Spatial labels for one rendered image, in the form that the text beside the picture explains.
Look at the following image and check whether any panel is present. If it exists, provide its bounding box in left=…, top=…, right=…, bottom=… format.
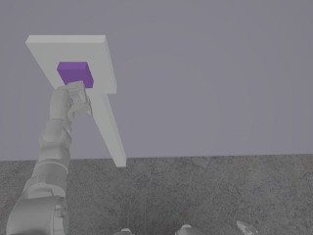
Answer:
left=25, top=35, right=127, bottom=167

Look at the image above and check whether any robot left shin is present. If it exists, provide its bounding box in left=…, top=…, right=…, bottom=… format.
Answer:
left=121, top=228, right=131, bottom=232

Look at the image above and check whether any left robot hand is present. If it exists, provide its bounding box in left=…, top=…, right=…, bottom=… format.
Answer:
left=49, top=80, right=93, bottom=125

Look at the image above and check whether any button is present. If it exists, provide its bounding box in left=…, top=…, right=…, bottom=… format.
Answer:
left=57, top=62, right=94, bottom=88

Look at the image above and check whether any robot right shin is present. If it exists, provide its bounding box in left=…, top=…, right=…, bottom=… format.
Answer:
left=181, top=224, right=192, bottom=229

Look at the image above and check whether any robot shin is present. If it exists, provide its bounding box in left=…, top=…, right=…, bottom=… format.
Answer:
left=181, top=224, right=192, bottom=229
left=121, top=228, right=131, bottom=232

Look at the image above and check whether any right robot hand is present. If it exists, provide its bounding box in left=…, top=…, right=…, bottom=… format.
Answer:
left=237, top=220, right=258, bottom=235

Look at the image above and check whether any left robot upper arm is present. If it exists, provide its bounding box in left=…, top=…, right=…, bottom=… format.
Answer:
left=9, top=195, right=69, bottom=235

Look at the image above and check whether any robot left forearm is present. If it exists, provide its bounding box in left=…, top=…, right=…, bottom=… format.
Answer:
left=6, top=118, right=72, bottom=235

